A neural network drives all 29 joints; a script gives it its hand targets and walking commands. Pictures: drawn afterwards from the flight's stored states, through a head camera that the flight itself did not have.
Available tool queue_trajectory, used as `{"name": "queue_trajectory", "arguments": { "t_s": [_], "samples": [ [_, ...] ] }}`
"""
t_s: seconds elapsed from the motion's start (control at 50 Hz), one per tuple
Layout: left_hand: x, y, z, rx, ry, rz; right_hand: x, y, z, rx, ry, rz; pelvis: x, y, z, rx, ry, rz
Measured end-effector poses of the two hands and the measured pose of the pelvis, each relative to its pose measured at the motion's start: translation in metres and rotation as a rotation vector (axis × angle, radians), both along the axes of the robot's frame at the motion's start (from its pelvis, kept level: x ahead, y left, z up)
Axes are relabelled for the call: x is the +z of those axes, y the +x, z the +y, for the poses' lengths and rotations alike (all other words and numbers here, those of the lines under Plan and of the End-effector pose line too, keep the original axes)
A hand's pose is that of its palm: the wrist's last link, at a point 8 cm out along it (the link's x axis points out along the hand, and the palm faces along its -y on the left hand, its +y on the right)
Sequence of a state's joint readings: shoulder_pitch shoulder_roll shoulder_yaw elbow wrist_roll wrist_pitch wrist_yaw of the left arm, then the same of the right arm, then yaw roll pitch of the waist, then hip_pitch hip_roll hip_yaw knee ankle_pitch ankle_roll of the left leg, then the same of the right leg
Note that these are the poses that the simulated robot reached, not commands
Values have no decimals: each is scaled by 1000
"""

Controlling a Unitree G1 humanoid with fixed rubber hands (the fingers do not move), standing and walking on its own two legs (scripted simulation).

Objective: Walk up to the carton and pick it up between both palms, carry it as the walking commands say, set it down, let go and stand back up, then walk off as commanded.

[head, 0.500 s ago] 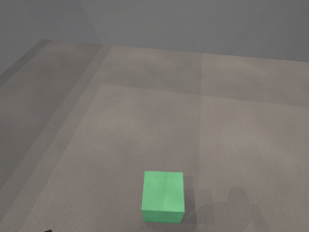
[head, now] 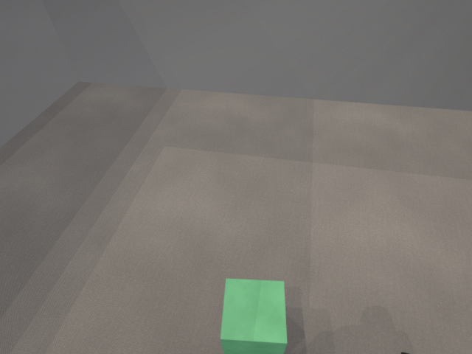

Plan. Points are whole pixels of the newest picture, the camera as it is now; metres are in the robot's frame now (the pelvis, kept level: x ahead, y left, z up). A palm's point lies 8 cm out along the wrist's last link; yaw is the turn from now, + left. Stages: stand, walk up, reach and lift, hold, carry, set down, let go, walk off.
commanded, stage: stand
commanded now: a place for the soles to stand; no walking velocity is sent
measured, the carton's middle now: (253, 320) +0.41 -0.01 -0.66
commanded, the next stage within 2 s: reach and lift in 0.48 s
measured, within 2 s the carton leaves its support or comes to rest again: neither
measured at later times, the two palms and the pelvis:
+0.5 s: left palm out of the picture +0.11 +0.31 -0.10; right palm out of the picture +0.08 -0.30 -0.11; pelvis +0.01 +0.00 +0.00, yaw -2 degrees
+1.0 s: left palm (121, 345) +0.20 +0.26 -0.15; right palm (398, 346) +0.20 -0.27 -0.14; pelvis -0.01 -0.01 -0.04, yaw -3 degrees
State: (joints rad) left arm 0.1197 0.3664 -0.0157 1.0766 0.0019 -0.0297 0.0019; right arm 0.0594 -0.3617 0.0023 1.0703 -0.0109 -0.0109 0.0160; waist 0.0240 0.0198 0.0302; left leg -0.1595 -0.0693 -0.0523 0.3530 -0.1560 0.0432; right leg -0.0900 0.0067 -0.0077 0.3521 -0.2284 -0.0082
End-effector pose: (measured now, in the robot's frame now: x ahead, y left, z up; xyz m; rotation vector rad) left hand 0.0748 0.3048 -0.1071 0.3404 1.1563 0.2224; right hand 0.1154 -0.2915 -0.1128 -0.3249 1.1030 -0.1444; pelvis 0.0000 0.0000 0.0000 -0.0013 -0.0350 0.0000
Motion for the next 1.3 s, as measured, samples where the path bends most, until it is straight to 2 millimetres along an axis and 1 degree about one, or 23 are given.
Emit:
{"name": "queue_trajectory", "arguments": {
  "t_s": [0.1, 0.22, 0.38, 0.54, 0.58, 0.66, 0.72, 0.78, 0.84, 0.88, 0.94, 1.04, 1.14, 1.22, 1.3],
  "samples": [
    [-1, 10, -2, -14, -6, 3, 5, 0, -10, -20, -27, 12, 2, 3, -1, -7, -1, 9],
    [-2, 19, -2, -24, -6, 14, 6, -11, -17, -50, -47, 48, 3, 7, 0, -17, -2, 11],
    [0, 29, 1, -37, 2, 9, 2, -26, -14, -80, -39, 74, 3, 8, 2, -27, -2, 3],
    [3, 34, 4, -44, 6, -4, -1, -35, -9, -100, -19, 75, 2, 5, 4, -38, 0, 0],
    [4, 44, 2, -39, -6, -24, 0, -25, -7, -108, 9, 38, -3, -2, 5, -54, -1, 11],
    [3, 70, -12, -63, -38, -52, 5, 4, -2, -54, 30, -17, -12, -16, 5, -64, -10, 2],
    [3, 84, -23, -71, -55, -87, 5, 18, -1, -49, 40, -26, -15, -20, 4, -59, -11, 10],
    [2, 89, -32, -67, -68, -111, 7, 29, -1, -43, 36, -51, -17, -17, 2, -57, -8, 28],
    [-8, 88, -38, -58, -85, -95, 6, 41, 3, -45, 41, -83, -22, -12, -1, -61, -2, 44],
    [-16, 90, -40, -48, -96, -82, 2, 52, 6, -47, 53, -95, -27, -10, -3, -64, 1, 59],
    [-30, 102, -44, -36, -117, -82, -10, 70, 13, -44, 67, -99, -36, -10, -5, -56, 0, 90],
    [-43, 137, -52, -35, -152, -150, -31, 96, 28, -38, 81, -123, -48, -11, -8, -40, -8, 180],
    [-48, 168, -54, -45, -153, -220, -45, 113, 40, -45, 97, -175, -59, -13, -7, -41, -8, 284],
    [-52, 186, -50, -51, -143, -266, -56, 122, 44, -48, 104, -207, -68, -22, -4, -49, -4, 357],
    [-62, 198, -51, -57, -157, -287, -67, 133, 46, -46, 111, -228, -78, -39, -1, -57, -4, 413]
  ]
}}
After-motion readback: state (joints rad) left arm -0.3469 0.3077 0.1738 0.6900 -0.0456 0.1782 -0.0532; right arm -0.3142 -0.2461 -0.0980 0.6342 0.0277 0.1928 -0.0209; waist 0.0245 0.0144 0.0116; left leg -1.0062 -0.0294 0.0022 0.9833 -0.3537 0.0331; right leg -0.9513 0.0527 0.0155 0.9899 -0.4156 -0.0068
